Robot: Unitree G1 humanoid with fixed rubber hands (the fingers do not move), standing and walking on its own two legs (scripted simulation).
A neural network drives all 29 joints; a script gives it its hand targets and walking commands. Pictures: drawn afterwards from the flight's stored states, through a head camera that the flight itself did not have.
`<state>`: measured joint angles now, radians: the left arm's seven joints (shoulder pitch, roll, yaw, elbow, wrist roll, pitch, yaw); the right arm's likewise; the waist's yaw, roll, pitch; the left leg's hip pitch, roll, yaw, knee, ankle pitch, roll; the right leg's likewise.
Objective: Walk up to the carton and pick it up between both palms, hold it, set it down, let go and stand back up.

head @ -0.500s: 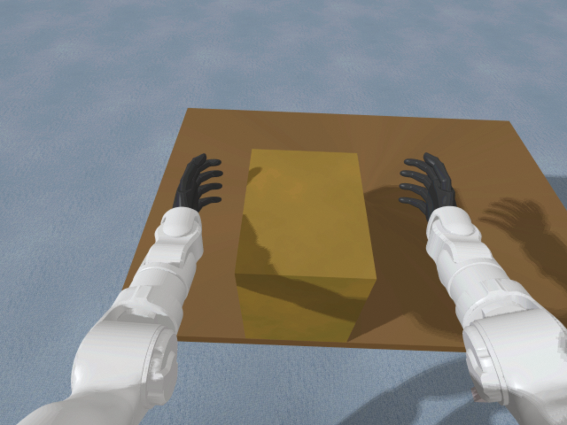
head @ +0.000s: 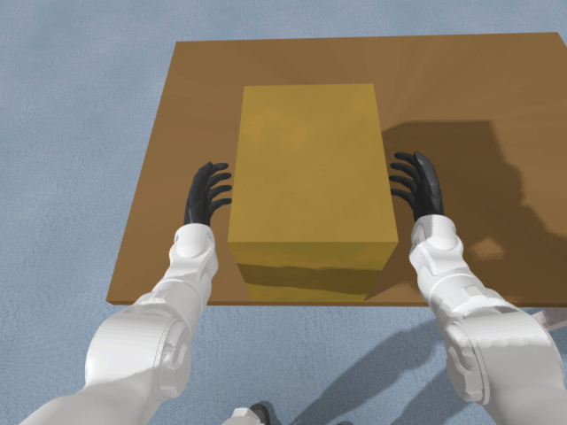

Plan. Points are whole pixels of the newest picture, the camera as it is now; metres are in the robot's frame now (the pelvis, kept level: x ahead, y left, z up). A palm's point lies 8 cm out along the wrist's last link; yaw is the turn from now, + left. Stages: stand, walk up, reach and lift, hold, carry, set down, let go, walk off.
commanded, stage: reach and lift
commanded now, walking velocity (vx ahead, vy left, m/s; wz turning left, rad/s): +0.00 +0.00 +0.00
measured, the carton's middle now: (307, 201) +0.46 +0.02 -0.02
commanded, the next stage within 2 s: none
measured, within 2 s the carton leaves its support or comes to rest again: neither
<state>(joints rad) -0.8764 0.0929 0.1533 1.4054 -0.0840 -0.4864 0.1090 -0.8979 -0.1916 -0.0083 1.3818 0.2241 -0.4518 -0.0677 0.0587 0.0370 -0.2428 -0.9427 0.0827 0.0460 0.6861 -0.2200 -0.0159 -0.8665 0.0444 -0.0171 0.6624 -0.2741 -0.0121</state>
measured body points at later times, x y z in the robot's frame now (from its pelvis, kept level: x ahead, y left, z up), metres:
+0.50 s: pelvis +0.00 +0.00 +0.00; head +0.12 +0.00 +0.44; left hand +0.43 +0.16 +0.01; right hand +0.45 -0.13 +0.02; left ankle +0.03 +0.13 -0.71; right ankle +0.00 -0.11 -0.71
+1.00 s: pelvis +0.02 +0.00 +0.03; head +0.13 +0.01 +0.46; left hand +0.41 +0.16 +0.01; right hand +0.43 -0.13 +0.02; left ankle +0.03 +0.13 -0.71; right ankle +0.00 -0.11 -0.71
